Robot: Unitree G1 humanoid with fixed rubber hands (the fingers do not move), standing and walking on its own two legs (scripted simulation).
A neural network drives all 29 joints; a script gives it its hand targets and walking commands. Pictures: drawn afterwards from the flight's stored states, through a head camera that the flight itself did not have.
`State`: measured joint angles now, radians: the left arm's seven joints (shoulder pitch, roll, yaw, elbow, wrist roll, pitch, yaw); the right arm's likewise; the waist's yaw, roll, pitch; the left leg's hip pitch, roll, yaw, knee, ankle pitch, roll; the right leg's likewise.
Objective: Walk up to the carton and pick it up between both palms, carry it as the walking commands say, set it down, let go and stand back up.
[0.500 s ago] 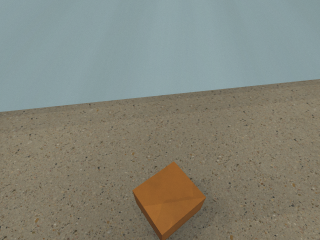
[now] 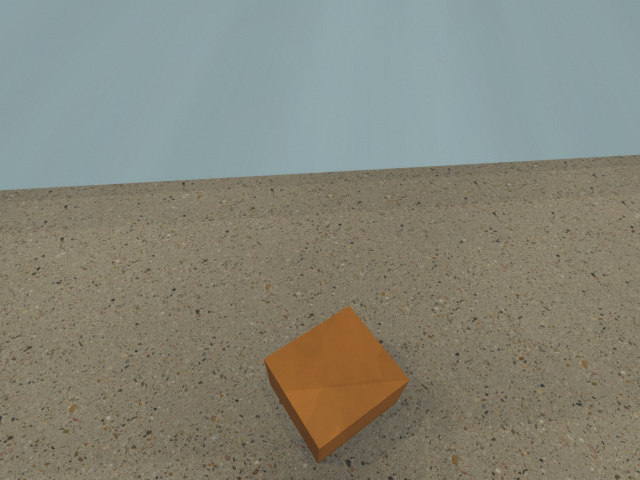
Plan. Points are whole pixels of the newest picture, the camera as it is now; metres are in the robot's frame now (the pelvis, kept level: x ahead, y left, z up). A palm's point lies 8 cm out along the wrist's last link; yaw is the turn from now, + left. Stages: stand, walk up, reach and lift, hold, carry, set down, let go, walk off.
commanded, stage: walk up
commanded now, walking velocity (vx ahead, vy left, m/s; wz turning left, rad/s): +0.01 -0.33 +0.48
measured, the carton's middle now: (333, 382) +0.46 -0.05 -0.67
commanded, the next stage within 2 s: none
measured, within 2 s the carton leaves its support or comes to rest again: neither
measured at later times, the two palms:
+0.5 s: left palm out of the picture -0.12 +0.06 -0.12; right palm (628, 474) +0.16 -0.40 -0.11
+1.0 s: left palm out of the picture +0.02 -0.03 -0.12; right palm out of the picture +0.13 -0.57 -0.13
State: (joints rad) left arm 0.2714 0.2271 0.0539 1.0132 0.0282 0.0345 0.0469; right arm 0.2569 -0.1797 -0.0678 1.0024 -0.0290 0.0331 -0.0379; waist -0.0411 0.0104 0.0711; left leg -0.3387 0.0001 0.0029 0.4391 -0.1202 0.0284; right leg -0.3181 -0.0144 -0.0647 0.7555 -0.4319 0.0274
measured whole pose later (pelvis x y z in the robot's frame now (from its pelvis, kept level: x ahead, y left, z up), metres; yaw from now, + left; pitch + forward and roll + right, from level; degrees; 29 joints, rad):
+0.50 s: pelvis -0.03 -0.18 +0.00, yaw +18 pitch +2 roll +0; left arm 0.38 0.22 0.04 0.88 0.07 0.03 0.01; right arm 0.17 -0.26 -0.07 0.85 -0.03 0.08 -0.02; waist 0.05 0.00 0.00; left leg -0.48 -0.01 0.07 0.88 -0.38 0.01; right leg -0.16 -0.01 -0.23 0.38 -0.26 -0.06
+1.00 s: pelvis +0.03 -0.30 -0.01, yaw +24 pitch +3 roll -1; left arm 0.20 0.26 0.04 0.85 0.02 0.03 -0.03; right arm 0.36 -0.29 -0.08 0.92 -0.04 0.04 -0.03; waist -0.05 0.02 0.00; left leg -0.31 0.14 -0.03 0.58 -0.34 -0.05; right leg -0.31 -0.08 -0.07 0.47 -0.21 0.04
